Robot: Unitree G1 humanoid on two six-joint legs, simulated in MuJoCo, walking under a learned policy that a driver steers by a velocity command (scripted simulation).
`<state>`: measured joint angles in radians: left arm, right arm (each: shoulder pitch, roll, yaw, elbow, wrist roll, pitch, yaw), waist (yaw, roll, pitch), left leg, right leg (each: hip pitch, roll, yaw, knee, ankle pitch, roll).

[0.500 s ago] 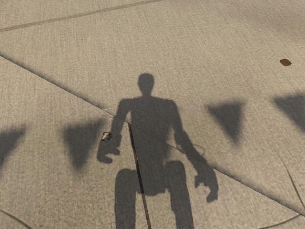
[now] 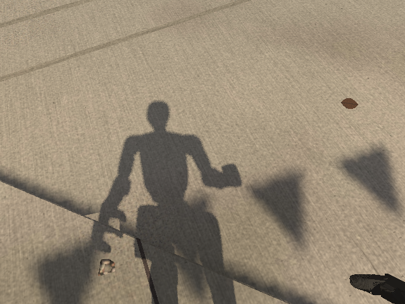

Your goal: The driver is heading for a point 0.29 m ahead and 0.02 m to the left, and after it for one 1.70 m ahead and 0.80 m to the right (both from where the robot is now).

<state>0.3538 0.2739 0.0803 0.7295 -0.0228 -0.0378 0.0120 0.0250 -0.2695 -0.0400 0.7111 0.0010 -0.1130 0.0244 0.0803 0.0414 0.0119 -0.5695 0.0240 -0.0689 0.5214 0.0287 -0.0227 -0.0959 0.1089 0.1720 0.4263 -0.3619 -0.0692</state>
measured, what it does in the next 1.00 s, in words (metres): walks ahead, turning right: left foot, then right foot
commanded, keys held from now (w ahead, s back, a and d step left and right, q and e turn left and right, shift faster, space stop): w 0.06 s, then e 0.94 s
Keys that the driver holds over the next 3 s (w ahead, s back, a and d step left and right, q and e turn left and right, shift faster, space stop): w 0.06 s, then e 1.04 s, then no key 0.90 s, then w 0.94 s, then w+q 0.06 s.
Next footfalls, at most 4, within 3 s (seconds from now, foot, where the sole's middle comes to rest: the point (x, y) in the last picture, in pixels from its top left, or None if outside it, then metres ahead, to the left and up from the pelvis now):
0.04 left None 0.20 0.13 -0.77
0.54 right None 0.27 -0.13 -0.77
0.98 left None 0.33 0.09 -0.77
1.36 right None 0.16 -0.10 -0.77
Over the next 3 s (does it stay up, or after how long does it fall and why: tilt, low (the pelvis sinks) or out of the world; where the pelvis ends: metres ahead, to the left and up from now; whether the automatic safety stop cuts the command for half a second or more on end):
stays up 0.53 -0.26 -0.02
